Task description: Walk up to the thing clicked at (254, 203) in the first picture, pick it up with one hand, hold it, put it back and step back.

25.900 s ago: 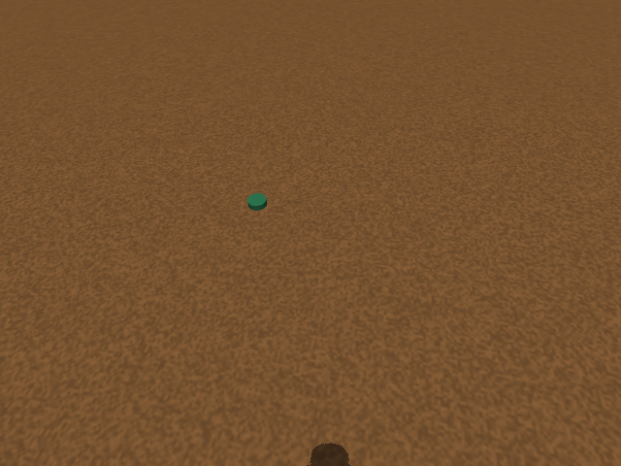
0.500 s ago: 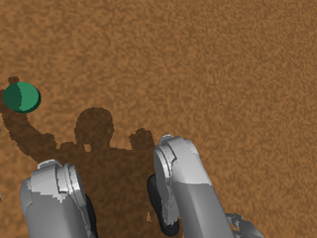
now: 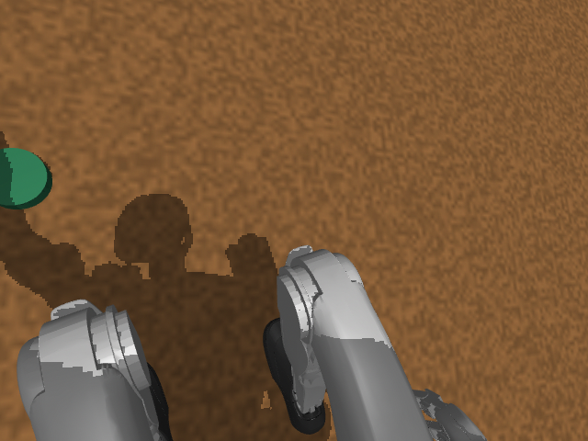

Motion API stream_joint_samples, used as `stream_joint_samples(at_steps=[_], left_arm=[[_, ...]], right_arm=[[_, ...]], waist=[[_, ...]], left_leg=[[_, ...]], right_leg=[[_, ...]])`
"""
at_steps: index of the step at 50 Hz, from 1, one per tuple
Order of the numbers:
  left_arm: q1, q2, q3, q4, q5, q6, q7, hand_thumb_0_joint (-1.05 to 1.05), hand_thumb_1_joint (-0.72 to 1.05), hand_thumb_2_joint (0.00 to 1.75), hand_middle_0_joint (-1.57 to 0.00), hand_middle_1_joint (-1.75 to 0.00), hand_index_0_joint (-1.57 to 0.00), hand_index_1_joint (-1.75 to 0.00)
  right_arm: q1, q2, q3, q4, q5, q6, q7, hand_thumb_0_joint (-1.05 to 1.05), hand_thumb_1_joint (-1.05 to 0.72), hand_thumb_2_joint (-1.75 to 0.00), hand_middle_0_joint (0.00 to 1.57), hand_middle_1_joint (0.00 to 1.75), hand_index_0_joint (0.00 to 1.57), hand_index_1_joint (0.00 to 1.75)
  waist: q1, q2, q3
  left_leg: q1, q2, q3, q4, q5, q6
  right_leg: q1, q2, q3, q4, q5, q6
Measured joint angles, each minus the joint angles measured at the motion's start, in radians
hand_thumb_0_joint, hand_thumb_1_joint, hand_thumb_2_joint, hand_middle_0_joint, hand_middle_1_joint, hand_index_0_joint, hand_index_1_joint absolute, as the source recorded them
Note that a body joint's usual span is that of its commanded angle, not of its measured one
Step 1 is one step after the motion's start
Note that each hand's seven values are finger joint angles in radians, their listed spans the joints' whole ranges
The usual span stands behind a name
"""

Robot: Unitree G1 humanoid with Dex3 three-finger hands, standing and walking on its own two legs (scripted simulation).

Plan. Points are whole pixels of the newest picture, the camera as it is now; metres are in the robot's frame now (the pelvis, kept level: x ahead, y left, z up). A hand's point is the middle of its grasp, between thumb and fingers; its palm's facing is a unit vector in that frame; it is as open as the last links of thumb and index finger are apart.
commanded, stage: rise first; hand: left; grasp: from above
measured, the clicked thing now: (15, 179) +0.51 +0.31 -0.30
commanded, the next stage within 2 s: approach in 0.74 s
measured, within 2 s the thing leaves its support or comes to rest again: neither
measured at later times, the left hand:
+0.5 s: hand out of the picture +0.47 +0.35 -0.19, palm faces -0.42 -0.11 -0.90, open 14.2 cm
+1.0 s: hand out of the picture +0.47 +0.34 -0.18, palm faces -0.43 -0.09 -0.90, open 14.1 cm
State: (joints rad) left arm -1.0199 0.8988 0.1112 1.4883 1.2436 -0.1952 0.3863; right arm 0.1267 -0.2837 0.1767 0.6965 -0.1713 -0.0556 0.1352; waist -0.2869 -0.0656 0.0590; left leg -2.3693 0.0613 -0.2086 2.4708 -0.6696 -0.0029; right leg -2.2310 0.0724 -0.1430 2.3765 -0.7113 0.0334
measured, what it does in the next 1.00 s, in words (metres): stands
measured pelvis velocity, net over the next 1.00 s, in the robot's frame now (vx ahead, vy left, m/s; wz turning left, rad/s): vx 0.00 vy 0.00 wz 0.00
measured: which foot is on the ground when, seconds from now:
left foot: down 0.00-1.00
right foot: down 0.00-1.00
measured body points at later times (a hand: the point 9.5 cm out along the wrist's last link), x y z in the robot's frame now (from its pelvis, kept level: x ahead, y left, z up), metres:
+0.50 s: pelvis +0.00 +0.00 +0.00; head +0.26 +0.10 +0.35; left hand +0.48 +0.35 -0.14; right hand +0.06 -0.26 -0.08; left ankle +0.07 +0.13 -0.28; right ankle +0.10 -0.12 -0.28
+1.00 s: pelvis +0.00 +0.00 +0.00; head +0.25 +0.10 +0.36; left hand +0.49 +0.34 -0.13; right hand +0.06 -0.26 -0.09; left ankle +0.07 +0.13 -0.28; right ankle +0.10 -0.12 -0.28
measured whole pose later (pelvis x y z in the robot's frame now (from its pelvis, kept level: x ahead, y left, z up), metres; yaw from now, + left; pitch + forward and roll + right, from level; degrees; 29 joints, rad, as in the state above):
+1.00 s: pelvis +0.00 +0.00 +0.00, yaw +0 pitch +31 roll -11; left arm -1.04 0.89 0.04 1.48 1.22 -0.17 0.37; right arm 0.14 -0.29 0.19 0.68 -0.17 -0.07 0.15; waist -0.29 -0.06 0.05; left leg -2.37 0.06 -0.21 2.47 -0.66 0.00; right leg -2.23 0.07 -0.14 2.37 -0.70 0.03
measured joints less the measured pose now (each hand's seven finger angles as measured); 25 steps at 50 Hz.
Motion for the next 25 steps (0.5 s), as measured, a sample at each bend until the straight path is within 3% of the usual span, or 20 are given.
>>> stream_joint_samples(at_steps=[25], left_arm=[[-0.005, 0.033, -0.002, -0.003, -0.008, 0.0, -0.004, 0.0, -0.55, 1.01, -0.08, -1.03, -0.08, -1.04]], right_arm=[[0.005, -0.003, 0.027, -0.014, -0.007, -0.009, 0.01, 0.0, -0.91, -0.9, 0.21, 0.3, 0.2, 0.3]], waist=[[-0.009, -0.004, 0.007]], left_leg=[[0.002, -0.001, -0.013, 0.005, -0.006, 0.0]], right_leg=[[0.007, 0.003, -0.01, -0.005, -0.001, 0.002]])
